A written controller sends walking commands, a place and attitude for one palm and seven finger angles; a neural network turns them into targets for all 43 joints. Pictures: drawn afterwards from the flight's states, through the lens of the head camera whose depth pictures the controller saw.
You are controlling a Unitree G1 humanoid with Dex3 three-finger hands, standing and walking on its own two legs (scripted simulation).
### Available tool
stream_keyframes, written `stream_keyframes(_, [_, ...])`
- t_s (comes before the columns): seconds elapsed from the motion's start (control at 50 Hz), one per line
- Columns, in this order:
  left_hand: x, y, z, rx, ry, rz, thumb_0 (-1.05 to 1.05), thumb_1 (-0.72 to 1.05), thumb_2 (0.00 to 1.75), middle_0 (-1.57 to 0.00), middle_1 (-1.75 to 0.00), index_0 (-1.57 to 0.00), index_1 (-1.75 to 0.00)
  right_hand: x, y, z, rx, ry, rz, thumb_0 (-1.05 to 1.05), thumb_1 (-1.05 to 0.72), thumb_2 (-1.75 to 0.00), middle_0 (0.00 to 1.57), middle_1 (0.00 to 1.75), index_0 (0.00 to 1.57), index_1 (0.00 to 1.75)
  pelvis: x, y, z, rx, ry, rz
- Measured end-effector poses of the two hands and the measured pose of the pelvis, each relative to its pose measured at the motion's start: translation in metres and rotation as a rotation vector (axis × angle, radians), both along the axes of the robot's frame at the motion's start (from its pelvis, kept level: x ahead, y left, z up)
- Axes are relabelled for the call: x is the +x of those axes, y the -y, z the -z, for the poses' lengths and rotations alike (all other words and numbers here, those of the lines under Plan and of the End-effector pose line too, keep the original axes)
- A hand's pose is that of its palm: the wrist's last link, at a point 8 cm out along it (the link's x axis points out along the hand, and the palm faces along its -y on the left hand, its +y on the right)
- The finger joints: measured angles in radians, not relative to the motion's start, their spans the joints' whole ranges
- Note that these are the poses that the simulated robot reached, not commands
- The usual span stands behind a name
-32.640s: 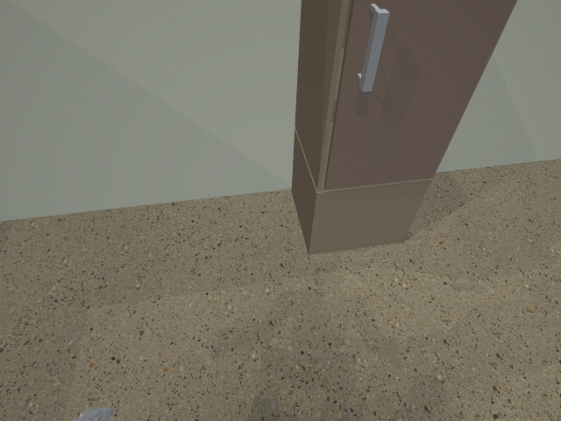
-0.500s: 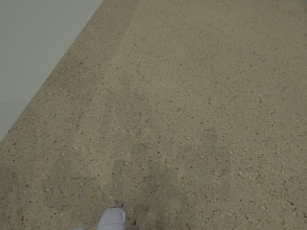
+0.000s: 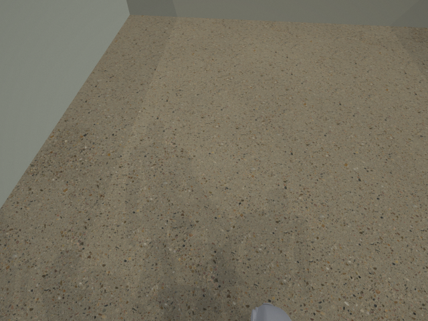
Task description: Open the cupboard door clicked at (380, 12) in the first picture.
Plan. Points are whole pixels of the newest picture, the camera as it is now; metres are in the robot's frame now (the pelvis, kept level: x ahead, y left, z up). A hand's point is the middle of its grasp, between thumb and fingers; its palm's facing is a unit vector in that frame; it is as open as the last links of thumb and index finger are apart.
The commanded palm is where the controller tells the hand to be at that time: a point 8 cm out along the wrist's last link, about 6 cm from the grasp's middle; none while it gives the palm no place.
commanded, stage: turn to face it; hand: left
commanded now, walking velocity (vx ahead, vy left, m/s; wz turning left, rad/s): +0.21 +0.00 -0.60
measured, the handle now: out of the picture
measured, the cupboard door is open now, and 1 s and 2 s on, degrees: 40 40 40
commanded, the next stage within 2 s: none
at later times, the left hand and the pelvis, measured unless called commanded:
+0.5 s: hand (178, 244) +0.31 +0.13 -0.17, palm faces +0.12 -0.98 -0.14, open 7.2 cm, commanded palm none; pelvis +0.20 -0.05 -0.01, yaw +7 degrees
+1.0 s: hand (171, 254) +0.27 +0.13 -0.15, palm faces +0.40 -0.86 -0.32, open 7.4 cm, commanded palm none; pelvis +0.28 -0.10 +0.00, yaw +24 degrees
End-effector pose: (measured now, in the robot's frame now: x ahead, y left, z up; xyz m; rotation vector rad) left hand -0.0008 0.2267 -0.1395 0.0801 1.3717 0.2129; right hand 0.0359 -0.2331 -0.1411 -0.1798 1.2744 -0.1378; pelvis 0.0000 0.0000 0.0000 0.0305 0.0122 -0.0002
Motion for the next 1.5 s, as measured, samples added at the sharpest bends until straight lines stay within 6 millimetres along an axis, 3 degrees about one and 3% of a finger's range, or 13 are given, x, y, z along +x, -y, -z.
stream_keyframes(0.12, [0.136, -0.006, -0.011, 0.082, 0.095, 0.157, 0.02, 0.94, 0.9, -0.19, -0.3, -0.19, -0.3, -0.032, 0.03, 0.008, 0.003, -0.204, 0.144, 0.0, -0.92, -0.9, 0.2, 0.3, 0.2, 0.3, 0.064, 0.021, 0.006, -0.002, -0.01, 0.069])
stream_keyframes(0.2, [0.214, 0.009, -0.005, 0.131, 0.194, 0.219, 0.01, 0.92, 0.9, -0.19, -0.3, -0.19, -0.3, -0.028, 0.047, 0.02, 0.022, -0.311, 0.193, 0.0, -0.91, -0.9, 0.2, 0.3, 0.2, 0.3, 0.105, 0.044, 0.021, 0.0, -0.004, 0.066])
stream_keyframes(0.26, [0.244, 0.027, -0.009, 0.117, 0.224, 0.214, 0.01, 0.92, 0.9, -0.19, -0.3, -0.19, -0.3, 0.003, 0.054, 0.015, 0.018, -0.321, 0.19, 0.01, -0.91, -0.9, 0.2, 0.3, 0.2, 0.3, 0.127, 0.051, 0.014, -0.009, 0.0, 0.038])
stream_keyframes(0.36, [0.267, 0.06, -0.009, 0.034, 0.219, 0.169, 0.01, 0.91, 0.9, -0.19, -0.3, -0.2, -0.3, 0.086, 0.053, 0.001, 0.024, -0.219, 0.133, 0.01, -0.91, -0.9, 0.2, 0.3, 0.19, 0.3, 0.162, 0.057, -0.001, -0.011, -0.012, -0.021])
stream_keyframes(0.46, [0.289, 0.059, -0.002, -0.003, 0.265, 0.059, -0.02, 0.94, 0.9, -0.2, -0.3, -0.2, -0.3, 0.175, 0.042, -0.003, 0.024, -0.114, 0.018, 0.01, -0.91, -0.9, 0.2, 0.3, 0.2, 0.3, 0.191, 0.052, 0.0, -0.026, -0.007, -0.092])
stream_keyframes(0.6, [0.286, 0.025, 0.028, 0.001, 0.183, -0.034, -0.01, 0.92, 0.9, -0.2, -0.3, -0.2, -0.3, 0.276, 0.04, 0.0, -0.056, 0.039, -0.1, 0.01, -0.93, -0.9, 0.2, 0.3, 0.2, 0.3, 0.224, 0.035, 0.021, -0.045, -0.01, -0.16])
stream_keyframes(0.78, [0.279, 0.006, -0.005, 0.102, 0.153, -0.138, 0.01, 0.91, 0.9, -0.19, -0.3, -0.2, -0.3, 0.335, 0.05, -0.01, -0.052, 0.047, -0.22, 0.0, -0.91, -0.9, 0.2, 0.3, 0.2, 0.3, 0.249, 0.05, 0.003, -0.05, -0.031, -0.247])
stream_keyframes(0.9, [0.274, 0.024, -0.016, 0.179, 0.177, -0.197, 0.01, 0.91, 0.9, -0.19, -0.3, -0.2, -0.3, 0.372, 0.073, 0.009, -0.012, 0.025, -0.281, 0.0, -0.9, -0.9, 0.21, 0.3, 0.2, 0.3, 0.268, 0.081, 0.012, -0.027, -0.028, -0.333])
stream_keyframes(1.0, [0.247, 0.056, -0.024, 0.184, 0.132, -0.28, 0.01, 0.9, 0.9, -0.2, -0.3, -0.2, -0.3, 0.412, 0.079, 0.009, -0.003, 0.014, -0.355, 0.01, -0.9, -0.9, 0.2, 0.3, 0.2, 0.3, 0.278, 0.095, 0.005, -0.005, -0.01, -0.411])
stream_keyframes(1.12, [0.217, 0.093, -0.02, 0.12, 0.069, -0.389, 0.01, 0.9, 0.9, -0.2, -0.3, -0.2, -0.3, 0.456, 0.059, -0.006, 0.011, 0.04, -0.467, 0.01, -0.91, -0.9, 0.2, 0.3, 0.2, 0.3, 0.29, 0.102, -0.004, 0.021, -0.015, -0.504])
stream_keyframes(1.22, [0.185, 0.111, -0.005, 0.068, 0.032, -0.497, 0.01, 0.9, 0.9, -0.2, -0.3, -0.2, -0.3, 0.491, 0.018, -0.011, 0.012, 0.08, -0.593, 0.01, -0.91, -0.9, 0.2, 0.3, 0.2, 0.3, 0.291, 0.098, 0.0, 0.012, -0.012, -0.579])
stream_keyframes(1.36, [0.143, 0.104, 0.021, 0.038, -0.032, -0.618, 0.01, 0.9, 0.9, -0.2, -0.3, -0.2, -0.3, 0.515, -0.037, -0.016, 0.012, 0.197, -0.723, 0.0, -0.9, -0.9, 0.2, 0.3, 0.2, 0.3, 0.287, 0.083, 0.015, -0.013, 0.002, -0.662])
stream_keyframes(1.5, [0.165, 0.077, -0.001, 0.113, 0.072, -0.667, 0.01, 0.9, 0.9, -0.2, -0.3, -0.2, -0.3, 0.502, -0.033, -0.019, -0.002, 0.126, -0.762, 0.0, -0.9, -0.9, 0.2, 0.3, 0.2, 0.3, 0.295, 0.085, 0.002, -0.036, 0.008, -0.73])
